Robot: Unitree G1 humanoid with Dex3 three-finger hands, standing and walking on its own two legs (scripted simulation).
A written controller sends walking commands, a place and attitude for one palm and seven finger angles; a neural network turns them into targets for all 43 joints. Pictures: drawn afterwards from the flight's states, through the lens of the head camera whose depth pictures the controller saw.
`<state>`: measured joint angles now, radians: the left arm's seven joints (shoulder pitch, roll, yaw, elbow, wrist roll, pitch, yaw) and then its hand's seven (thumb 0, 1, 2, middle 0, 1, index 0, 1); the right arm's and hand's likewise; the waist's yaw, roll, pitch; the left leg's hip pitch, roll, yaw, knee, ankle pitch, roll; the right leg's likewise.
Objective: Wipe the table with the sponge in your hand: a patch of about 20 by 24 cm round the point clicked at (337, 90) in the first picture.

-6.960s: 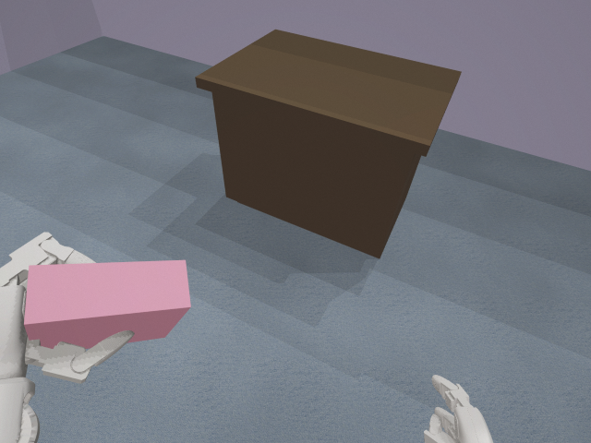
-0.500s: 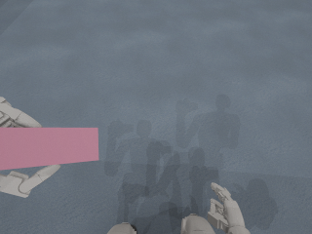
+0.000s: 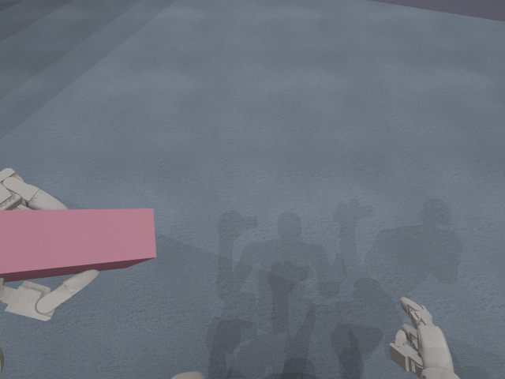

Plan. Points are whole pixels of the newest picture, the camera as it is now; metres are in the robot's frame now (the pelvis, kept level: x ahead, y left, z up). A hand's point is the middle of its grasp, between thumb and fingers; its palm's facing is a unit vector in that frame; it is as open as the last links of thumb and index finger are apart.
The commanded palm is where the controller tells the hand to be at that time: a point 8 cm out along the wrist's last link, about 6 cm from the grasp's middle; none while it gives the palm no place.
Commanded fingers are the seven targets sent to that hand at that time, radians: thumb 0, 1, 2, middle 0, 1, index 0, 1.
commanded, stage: turn to face it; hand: left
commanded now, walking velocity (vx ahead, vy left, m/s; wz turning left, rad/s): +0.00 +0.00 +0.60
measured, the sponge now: (97, 244) +0.24 +0.18 +0.17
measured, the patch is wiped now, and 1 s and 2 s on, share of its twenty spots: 0.00 0.00 0.00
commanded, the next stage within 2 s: none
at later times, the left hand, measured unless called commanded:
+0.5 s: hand out of the picture +0.02 +0.24 +0.17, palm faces +0.63 -0.62 -0.47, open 9.7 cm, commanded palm -0.04 +0.26 +0.18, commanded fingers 0.00 0.10 1.30 -1.20 -1.60 -1.20 -1.60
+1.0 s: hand out of the picture -0.17 +0.23 +0.17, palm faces +0.78 -0.44 -0.44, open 9.7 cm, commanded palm -0.24 +0.23 +0.18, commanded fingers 0.00 0.10 1.30 -1.20 -1.60 -1.20 -1.60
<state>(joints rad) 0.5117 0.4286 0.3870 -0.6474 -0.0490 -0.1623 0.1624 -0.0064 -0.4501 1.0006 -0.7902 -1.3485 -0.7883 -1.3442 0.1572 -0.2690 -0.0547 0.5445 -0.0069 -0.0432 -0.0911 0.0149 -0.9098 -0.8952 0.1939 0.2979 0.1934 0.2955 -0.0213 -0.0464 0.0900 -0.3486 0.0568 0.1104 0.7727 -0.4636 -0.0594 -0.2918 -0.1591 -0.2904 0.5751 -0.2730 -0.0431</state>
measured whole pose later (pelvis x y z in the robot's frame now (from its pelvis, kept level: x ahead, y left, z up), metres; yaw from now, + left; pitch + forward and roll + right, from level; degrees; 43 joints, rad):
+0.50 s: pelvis -0.10 -0.05 -0.01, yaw +18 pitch -3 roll +1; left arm 0.45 0.37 0.35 -0.49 -0.05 -0.11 0.13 -0.01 -0.45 1.00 -0.79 -1.35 -0.79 -1.35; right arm 0.18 -0.18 0.02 0.64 0.01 -0.08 -0.02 0.01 -0.90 -0.89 0.20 0.30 0.20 0.30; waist 0.03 0.08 0.09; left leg -0.53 -0.02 -0.08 0.95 -0.39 -0.05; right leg -0.24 -0.03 -0.14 0.60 -0.30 -0.04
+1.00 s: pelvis -0.20 -0.09 +0.00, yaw +37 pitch -2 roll +0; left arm 0.49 0.40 0.38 -0.56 -0.03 -0.18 0.13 -0.01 -0.45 1.00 -0.79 -1.35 -0.79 -1.35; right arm 0.22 -0.15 0.00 0.59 0.01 -0.11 -0.02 0.01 -0.91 -0.89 0.19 0.30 0.19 0.30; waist 0.00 -0.02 0.07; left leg -0.24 0.04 -0.04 0.55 -0.28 -0.04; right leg -0.49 -0.08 -0.11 1.01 -0.45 0.08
